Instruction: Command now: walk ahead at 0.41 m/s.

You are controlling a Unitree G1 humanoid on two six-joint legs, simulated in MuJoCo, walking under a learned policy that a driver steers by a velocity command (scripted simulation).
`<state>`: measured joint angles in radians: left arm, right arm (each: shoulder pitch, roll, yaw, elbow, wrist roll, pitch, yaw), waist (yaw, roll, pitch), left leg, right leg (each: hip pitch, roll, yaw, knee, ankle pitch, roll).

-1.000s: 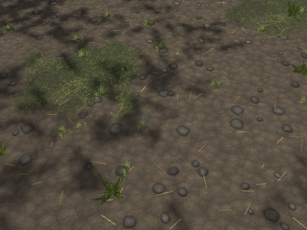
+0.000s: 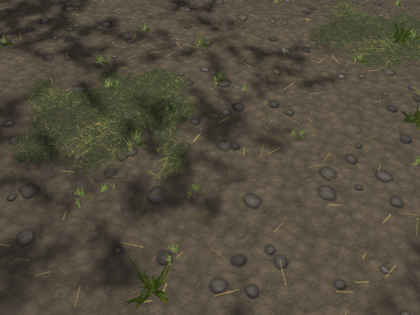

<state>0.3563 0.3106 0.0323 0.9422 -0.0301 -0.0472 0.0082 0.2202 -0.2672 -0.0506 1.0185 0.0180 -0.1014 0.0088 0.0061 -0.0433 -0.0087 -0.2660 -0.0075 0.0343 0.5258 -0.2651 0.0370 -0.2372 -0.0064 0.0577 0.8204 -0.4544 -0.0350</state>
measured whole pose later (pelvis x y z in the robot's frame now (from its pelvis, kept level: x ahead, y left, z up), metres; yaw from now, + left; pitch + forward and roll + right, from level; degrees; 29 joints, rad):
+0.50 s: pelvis +0.26 -0.03 -0.02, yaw +1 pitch +1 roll +0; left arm 0.03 0.26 0.03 0.78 -0.01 -0.10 -0.04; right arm 0.42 -0.26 -0.02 1.03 0.01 -0.07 0.00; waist -0.05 0.01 0.05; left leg -0.09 -0.01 -0.05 0.93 -0.48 0.03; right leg -0.49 0.02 -0.06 0.59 -0.13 -0.07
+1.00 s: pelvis +0.56 +0.01 -0.01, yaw +0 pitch +2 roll -1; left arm 0.39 0.28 0.05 0.99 -0.01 -0.05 0.00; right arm 0.03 -0.25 -0.03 0.79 0.01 -0.11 0.03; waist 0.06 0.00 0.03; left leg -0.49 0.02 0.04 0.53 -0.07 0.04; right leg -0.01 0.00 -0.02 0.53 -0.44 -0.02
